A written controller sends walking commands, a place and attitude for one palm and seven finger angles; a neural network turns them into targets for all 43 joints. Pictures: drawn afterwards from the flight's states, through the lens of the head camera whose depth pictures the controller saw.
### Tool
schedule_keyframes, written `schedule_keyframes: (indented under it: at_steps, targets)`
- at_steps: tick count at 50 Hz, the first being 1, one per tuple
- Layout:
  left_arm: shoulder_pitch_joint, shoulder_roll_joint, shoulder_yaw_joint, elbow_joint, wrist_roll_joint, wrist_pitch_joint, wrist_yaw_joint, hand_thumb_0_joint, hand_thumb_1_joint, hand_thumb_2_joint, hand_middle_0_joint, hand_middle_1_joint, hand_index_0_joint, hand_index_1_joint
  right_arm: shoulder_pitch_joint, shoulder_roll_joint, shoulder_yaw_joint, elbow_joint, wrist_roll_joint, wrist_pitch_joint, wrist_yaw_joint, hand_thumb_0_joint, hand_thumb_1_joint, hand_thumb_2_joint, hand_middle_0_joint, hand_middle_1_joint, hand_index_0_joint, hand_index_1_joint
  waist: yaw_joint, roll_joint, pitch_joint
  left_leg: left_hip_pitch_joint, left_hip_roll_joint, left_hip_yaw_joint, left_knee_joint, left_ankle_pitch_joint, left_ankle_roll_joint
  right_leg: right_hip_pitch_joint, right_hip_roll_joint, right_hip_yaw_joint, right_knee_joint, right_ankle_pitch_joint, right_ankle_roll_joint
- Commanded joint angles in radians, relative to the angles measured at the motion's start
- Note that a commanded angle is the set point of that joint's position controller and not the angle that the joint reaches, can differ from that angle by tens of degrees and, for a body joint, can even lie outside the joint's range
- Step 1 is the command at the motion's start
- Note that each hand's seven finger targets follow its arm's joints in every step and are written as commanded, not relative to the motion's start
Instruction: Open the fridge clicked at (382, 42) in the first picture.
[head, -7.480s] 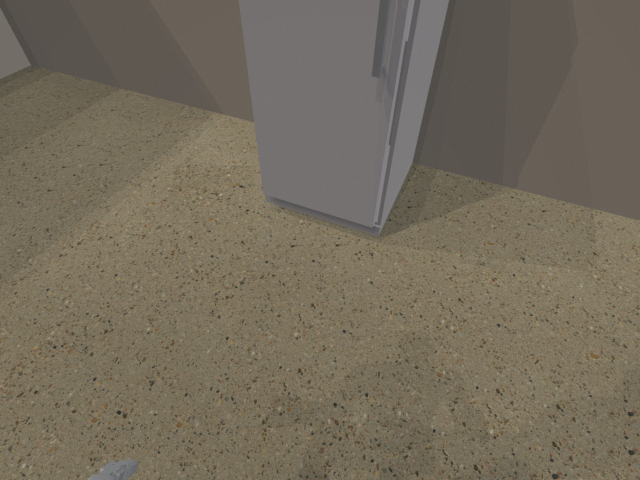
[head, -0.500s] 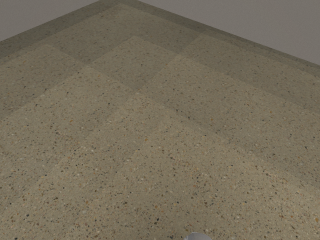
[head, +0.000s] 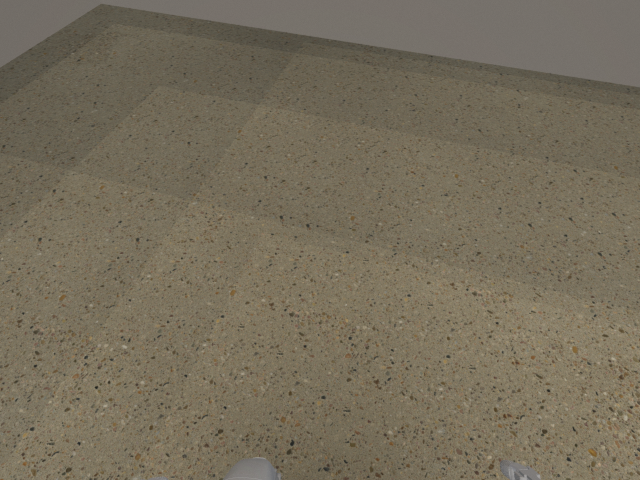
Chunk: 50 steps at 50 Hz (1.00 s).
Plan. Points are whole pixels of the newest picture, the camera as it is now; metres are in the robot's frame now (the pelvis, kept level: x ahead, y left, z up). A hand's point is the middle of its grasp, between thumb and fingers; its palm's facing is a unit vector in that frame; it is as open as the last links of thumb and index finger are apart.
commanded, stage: turn to face it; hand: right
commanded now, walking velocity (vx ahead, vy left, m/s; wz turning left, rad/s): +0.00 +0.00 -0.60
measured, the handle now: out of the picture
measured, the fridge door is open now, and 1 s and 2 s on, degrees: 0 0 0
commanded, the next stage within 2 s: none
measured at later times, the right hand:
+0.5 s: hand out of the picture -0.02 -0.17 -0.15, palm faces +0.33 +0.90 -0.27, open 7.4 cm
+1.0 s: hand out of the picture -0.03 -0.24 -0.15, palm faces +0.58 +0.77 -0.25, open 7.4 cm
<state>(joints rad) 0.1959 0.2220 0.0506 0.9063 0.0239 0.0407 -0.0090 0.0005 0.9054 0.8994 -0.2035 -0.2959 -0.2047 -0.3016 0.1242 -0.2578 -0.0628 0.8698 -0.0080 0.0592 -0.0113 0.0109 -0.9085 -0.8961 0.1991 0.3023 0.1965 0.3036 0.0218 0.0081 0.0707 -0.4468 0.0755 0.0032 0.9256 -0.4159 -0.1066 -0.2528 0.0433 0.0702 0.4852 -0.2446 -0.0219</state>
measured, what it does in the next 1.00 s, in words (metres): steps on the spot, turning right: left foot, then right foot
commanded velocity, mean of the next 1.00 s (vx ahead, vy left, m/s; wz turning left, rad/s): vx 0.00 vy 0.00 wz -0.60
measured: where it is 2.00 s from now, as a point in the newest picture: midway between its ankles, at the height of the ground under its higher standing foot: outside the picture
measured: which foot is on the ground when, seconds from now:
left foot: up 0.00-0.08, down 0.10-0.62, up 0.64-1.00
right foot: down 0.00-0.10, up 0.12-0.58, down 0.60-1.00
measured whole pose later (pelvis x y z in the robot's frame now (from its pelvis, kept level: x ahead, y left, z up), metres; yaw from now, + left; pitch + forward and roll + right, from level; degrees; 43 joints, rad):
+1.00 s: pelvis -0.01 +0.00 +0.00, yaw -36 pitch +1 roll +1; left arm 0.21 0.21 0.05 0.91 0.02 0.03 0.00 0.00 0.91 0.90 -0.20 -0.30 -0.20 -0.30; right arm 0.12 -0.26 -0.06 0.88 -0.01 0.06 -0.01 0.01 -0.91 -0.90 0.20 0.30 0.20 0.30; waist 0.02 0.02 0.06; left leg -0.47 0.08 -0.01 1.00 -0.39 -0.12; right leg -0.24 0.07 0.08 0.45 -0.22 -0.06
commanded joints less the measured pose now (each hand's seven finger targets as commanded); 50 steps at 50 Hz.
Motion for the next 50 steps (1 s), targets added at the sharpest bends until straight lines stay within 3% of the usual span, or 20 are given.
schedule_keyframes:
  at_steps: [1, 3, 4, 5, 6, 7, 8, 9, 11, 18, 24, 27, 29, 30, 31, 32, 35, 38, 45, 50]
  targets:
    - [0.001, 0.226, 0.070, -0.071, 0.002, -0.016, 0.010, 0.000, 0.900, 0.900, -0.200, -0.300, -0.200, -0.300, 0.005, -0.072, -0.015, -0.096, 0.005, -0.040, -0.009, 0.000, -0.900, -0.900, 0.200, 0.300, 0.200, 0.300, 0.005, -0.188, -0.116, 0.097, -0.050, 0.023, -0.212, -0.001, 0.015, 0.056, -0.235, 0.286, -0.066, 0.471, -0.135]
    - [-0.022, 0.219, 0.072, -0.081, -0.004, -0.014, 0.009, 0.000, 0.900, 0.900, -0.200, -0.300, -0.200, -0.300, 0.080, -0.081, -0.020, -0.082, 0.008, -0.051, -0.013, 0.000, -0.900, -0.900, 0.200, 0.300, 0.200, 0.300, -0.036, -0.159, -0.145, 0.248, -0.054, 0.028, -0.409, 0.144, 0.022, -0.013, -0.197, 0.287, -0.001, 0.427, -0.099]
    - [-0.027, 0.191, 0.068, -0.086, -0.012, -0.015, 0.006, 0.000, 0.900, 0.900, -0.200, -0.300, -0.200, -0.300, 0.127, -0.116, -0.028, -0.072, 0.004, -0.063, -0.016, 0.000, -0.900, -0.900, 0.200, 0.300, 0.200, 0.300, -0.060, -0.082, -0.169, 0.386, 0.003, -0.013, -0.549, 0.244, 0.032, -0.106, -0.143, 0.248, 0.069, 0.276, -0.046]
    - [0.009, 0.111, 0.056, -0.101, -0.021, -0.017, 0.000, 0.000, 0.900, 0.900, -0.200, -0.300, -0.200, -0.300, 0.146, -0.214, -0.047, -0.071, -0.014, -0.075, -0.027, 0.000, -0.900, -0.900, 0.200, 0.300, 0.200, 0.300, -0.063, 0.209, -0.195, 0.540, 0.270, -0.265, -0.641, 0.308, 0.115, -0.297, -0.012, 0.081, 0.283, -0.076, 0.038]
    - [0.002, 0.118, 0.059, -0.120, -0.015, -0.010, 0.002, 0.000, 0.900, 0.900, -0.200, -0.300, -0.200, -0.300, 0.143, -0.265, -0.050, -0.083, -0.014, -0.070, -0.029, 0.000, -0.900, -0.900, 0.200, 0.300, 0.200, 0.300, -0.064, 0.288, -0.178, 0.428, 0.463, -0.410, -0.654, 0.433, 0.231, -0.343, 0.030, 0.006, 0.519, -0.372, 0.074]
    - [-0.004, 0.154, 0.068, -0.100, -0.004, 0.000, 0.001, 0.000, 0.900, 0.900, -0.200, -0.300, -0.200, -0.300, 0.113, -0.210, -0.040, -0.088, -0.008, -0.068, -0.032, 0.000, -0.900, -0.900, 0.200, 0.300, 0.200, 0.300, -0.048, 0.158, -0.141, 0.335, 0.417, -0.324, -0.647, 0.371, 0.261, -0.316, -0.020, 0.049, 0.654, -0.327, 0.064]
    - [0.002, 0.147, 0.071, -0.074, -0.001, 0.010, -0.007, 0.000, 0.900, 0.900, -0.200, -0.300, -0.200, -0.300, 0.046, -0.164, -0.032, -0.096, -0.007, -0.071, -0.032, 0.000, -0.900, -0.900, 0.200, 0.300, 0.200, 0.300, -0.023, 0.207, -0.084, 0.256, 0.355, -0.258, -0.669, 0.285, 0.234, -0.318, -0.046, 0.049, 0.706, -0.268, 0.064]
    - [0.015, 0.138, 0.071, -0.057, 0.001, 0.016, -0.013, 0.000, 0.900, 0.900, -0.200, -0.300, -0.200, -0.300, 0.006, -0.138, -0.021, -0.107, -0.007, -0.068, -0.026, 0.000, -0.900, -0.900, 0.200, 0.300, 0.200, 0.300, 0.001, 0.161, -0.044, 0.240, 0.291, -0.179, -0.656, 0.266, 0.212, -0.323, -0.049, 0.015, 0.755, -0.196, 0.075]
    - [0.045, 0.121, 0.066, -0.035, 0.000, 0.020, -0.024, 0.000, 0.900, 0.900, -0.200, -0.300, -0.200, -0.300, -0.009, -0.099, -0.009, -0.106, -0.007, -0.072, -0.022, 0.000, -0.900, -0.900, 0.200, 0.300, 0.200, 0.300, 0.018, 0.168, -0.028, 0.250, 0.225, -0.039, -0.628, 0.367, 0.178, -0.326, -0.063, -0.020, 0.766, -0.110, 0.091]
    - [-0.064, 0.107, 0.048, -0.053, -0.005, 0.028, -0.025, 0.000, 0.900, 0.900, -0.200, -0.300, -0.200, -0.300, 0.139, -0.132, -0.019, -0.053, -0.015, -0.071, -0.026, 0.000, -0.900, -0.900, 0.200, 0.300, 0.200, 0.300, -0.049, 0.160, -0.057, 0.383, 0.269, 0.044, -0.595, 0.526, 0.216, -0.318, -0.088, -0.087, 0.597, -0.144, 0.117]
    - [-0.119, 0.087, 0.027, -0.070, -0.013, 0.012, -0.025, 0.000, 0.900, 0.900, -0.200, -0.300, -0.200, -0.300, 0.168, -0.169, -0.032, -0.026, -0.021, -0.060, -0.022, 0.000, -0.900, -0.900, 0.200, 0.300, 0.200, 0.300, -0.072, 0.201, -0.094, 0.410, 0.304, 0.107, -0.526, 0.645, 0.229, -0.206, -0.086, -0.162, 0.343, -0.187, 0.093]
    - [-0.086, 0.090, 0.024, -0.073, -0.014, -0.002, -0.022, 0.000, 0.900, 0.900, -0.200, -0.300, -0.200, -0.300, 0.155, -0.180, -0.042, -0.015, -0.022, -0.053, -0.019, 0.000, -0.900, -0.900, 0.200, 0.300, 0.200, 0.300, -0.057, 0.207, -0.126, 0.394, 0.321, 0.140, -0.453, 0.641, 0.207, -0.105, -0.080, -0.189, 0.177, -0.151, 0.070]
    - [-0.003, 0.132, 0.037, -0.058, -0.009, -0.013, -0.021, 0.000, 0.900, 0.900, -0.200, -0.300, -0.200, -0.300, 0.141, -0.176, -0.043, -0.015, -0.008, -0.046, -0.013, 0.000, -0.900, -0.900, 0.200, 0.300, 0.200, 0.300, -0.001, 0.114, -0.165, 0.279, 0.286, 0.202, -0.286, 0.533, 0.137, 0.098, -0.078, -0.174, -0.036, 0.067, 0.049]
    - [0.068, 0.238, 0.062, -0.048, -0.003, -0.024, -0.015, 0.000, 0.900, 0.900, -0.200, -0.300, -0.200, -0.300, 0.146, -0.131, -0.039, -0.036, -0.001, -0.042, -0.007, 0.000, -0.900, -0.900, 0.200, 0.300, 0.200, 0.300, 0.042, -0.144, -0.219, 0.064, 0.184, 0.237, -0.062, 0.254, 0.063, 0.285, -0.255, 0.082, -0.104, 0.305, -0.035]
    - [0.130, 0.328, 0.083, -0.038, -0.011, -0.022, -0.007, 0.000, 0.900, 0.900, -0.200, -0.300, -0.200, -0.300, 0.079, -0.071, -0.013, -0.088, -0.002, -0.039, -0.004, 0.000, -0.900, -0.900, 0.200, 0.300, 0.200, 0.300, 0.070, -0.348, -0.206, -0.151, 0.068, 0.176, 0.133, -0.272, 0.007, 0.337, -0.456, 0.324, -0.121, 0.703, -0.147]
    - [0.153, 0.319, 0.078, -0.015, -0.010, -0.016, -0.001, 0.000, 0.900, 0.900, -0.200, -0.300, -0.200, -0.300, 0.040, -0.100, -0.015, -0.097, -0.009, -0.028, -0.009, 0.000, -0.900, -0.900, 0.200, 0.300, 0.200, 0.300, 0.074, -0.234, -0.199, -0.155, 0.078, 0.075, 0.216, -0.260, 0.023, 0.293, -0.483, 0.274, -0.102, 0.674, -0.202]
    - [0.010, 0.228, 0.051, -0.054, -0.007, -0.024, 0.021, 0.000, 0.900, 0.900, -0.200, -0.300, -0.200, -0.300, 0.028, -0.103, -0.027, -0.053, -0.010, -0.023, -0.005, 0.000, -0.900, -0.900, 0.200, 0.300, 0.200, 0.300, 0.022, -0.190, -0.106, -0.170, 0.071, 0.014, 0.281, -0.044, 0.014, 0.183, -0.320, 0.171, -0.113, 0.577, -0.135]
    - [-0.026, 0.213, 0.044, -0.070, -0.011, -0.032, 0.018, 0.000, 0.900, 0.900, -0.200, -0.300, -0.200, -0.300, 0.079, -0.102, -0.028, -0.027, -0.010, -0.025, 0.001, 0.000, -0.900, -0.900, 0.200, 0.300, 0.200, 0.300, -0.014, -0.133, -0.111, -0.125, 0.052, 0.017, 0.268, 0.046, 0.001, 0.161, -0.259, 0.111, -0.131, 0.536, -0.107]
    - [0.028, 0.211, 0.054, -0.061, -0.007, -0.029, 0.015, 0.000, 0.900, 0.900, -0.200, -0.300, -0.200, -0.300, 0.010, -0.097, -0.026, -0.065, -0.008, -0.023, -0.008, 0.000, -0.900, -0.900, 0.200, 0.300, 0.200, 0.300, 0.006, -0.141, -0.092, -0.115, 0.029, -0.010, 0.142, 0.052, -0.015, 0.137, -0.252, 0.228, -0.161, 0.366, -0.139]
    - [0.078, 0.212, 0.064, -0.051, -0.001, -0.025, 0.017, 0.000, 0.900, 0.900, -0.200, -0.300, -0.200, -0.300, -0.068, -0.079, -0.019, -0.106, -0.001, -0.032, -0.011, 0.000, -0.900, -0.900, 0.200, 0.300, 0.200, 0.300, 0.033, -0.159, -0.113, -0.086, -0.010, -0.023, 0.006, -0.018, -0.001, 0.167, -0.254, 0.327, -0.121, 0.437, -0.164]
